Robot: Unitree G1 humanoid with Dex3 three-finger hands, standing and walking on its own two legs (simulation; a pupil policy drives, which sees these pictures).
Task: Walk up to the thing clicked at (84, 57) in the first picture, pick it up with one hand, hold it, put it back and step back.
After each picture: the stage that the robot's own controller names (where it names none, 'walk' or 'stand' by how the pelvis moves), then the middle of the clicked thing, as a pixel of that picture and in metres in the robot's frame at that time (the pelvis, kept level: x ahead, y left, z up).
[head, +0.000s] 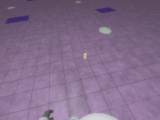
stand; (85, 55) +1.32 +0.20 -0.72
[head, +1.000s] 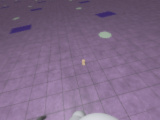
walk; (83, 62) +1.20 +0.31 -0.72
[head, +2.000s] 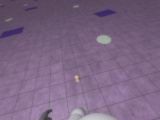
walk; (76, 78) +0.74 +0.34 -0.72
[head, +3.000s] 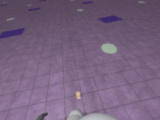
walk; (78, 95) +0.49 +0.24 -0.72
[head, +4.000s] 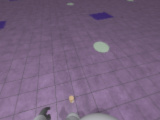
stand; (71, 99) +0.38 +0.23 -0.71
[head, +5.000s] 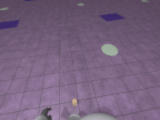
stand; (74, 102) +0.35 +0.20 -0.71
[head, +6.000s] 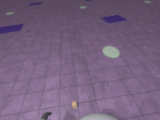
stand; (74, 105) +0.33 +0.22 -0.72
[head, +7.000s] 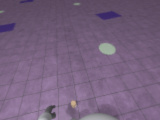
stand; (73, 104) +0.32 +0.22 -0.72
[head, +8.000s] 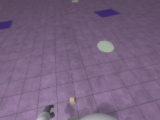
stand; (72, 101) +0.34 +0.24 -0.72
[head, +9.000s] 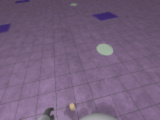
stand; (72, 106) +0.29 +0.23 -0.72
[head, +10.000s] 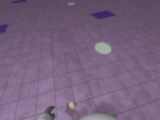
stand; (71, 105) +0.29 +0.24 -0.71
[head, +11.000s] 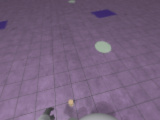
stand; (71, 103) +0.31 +0.24 -0.72
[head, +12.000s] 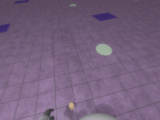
stand; (71, 106) +0.30 +0.23 -0.72
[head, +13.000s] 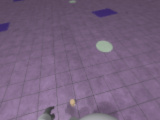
stand; (72, 102) +0.32 +0.24 -0.72
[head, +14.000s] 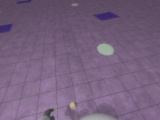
stand; (72, 106) +0.30 +0.23 -0.72
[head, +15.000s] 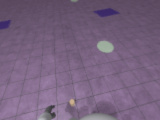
stand; (72, 102) +0.31 +0.23 -0.72
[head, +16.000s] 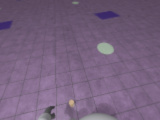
stand; (71, 103) +0.32 +0.23 -0.72
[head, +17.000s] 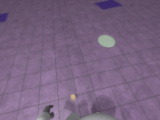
stand; (73, 97) +0.32 +0.22 -0.71
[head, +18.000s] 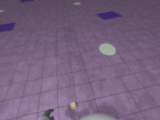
stand; (73, 105) +0.30 +0.22 -0.72
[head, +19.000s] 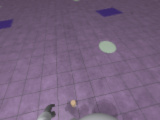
stand; (73, 103) +0.30 +0.22 -0.72
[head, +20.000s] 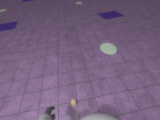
stand; (73, 103) +0.33 +0.23 -0.72
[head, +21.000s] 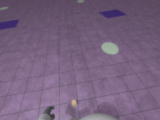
stand; (74, 103) +0.31 +0.22 -0.72
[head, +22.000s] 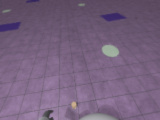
stand; (74, 105) +0.31 +0.21 -0.72
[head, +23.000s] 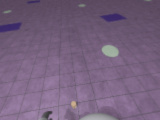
stand; (73, 104) +0.32 +0.22 -0.72
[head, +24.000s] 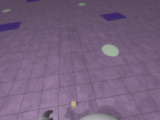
go down; (73, 104) +0.32 +0.22 -0.72
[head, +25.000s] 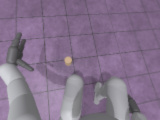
go down; (68, 61) +0.45 +0.18 -0.35
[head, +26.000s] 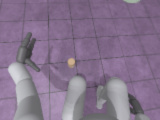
go down; (71, 63) +0.46 +0.16 -0.33
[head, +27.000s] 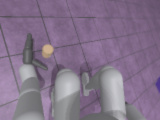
close in; (47, 51) +0.47 +0.19 -0.24
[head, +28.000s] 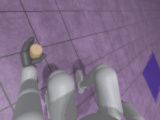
close; (35, 51) +0.46 +0.21 -0.25
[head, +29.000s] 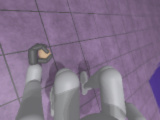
lift; (44, 54) +0.42 +0.20 -0.25
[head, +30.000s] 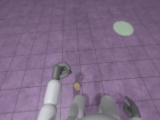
lift; (77, 86) +0.38 +0.16 -0.55
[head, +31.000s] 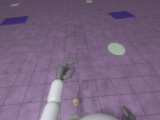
close; (76, 102) +0.34 +0.17 -0.68
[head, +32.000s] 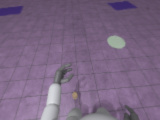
stand; (75, 95) +0.36 +0.18 -0.66
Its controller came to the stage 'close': yes
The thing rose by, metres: 0.00
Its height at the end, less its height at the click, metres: +0.00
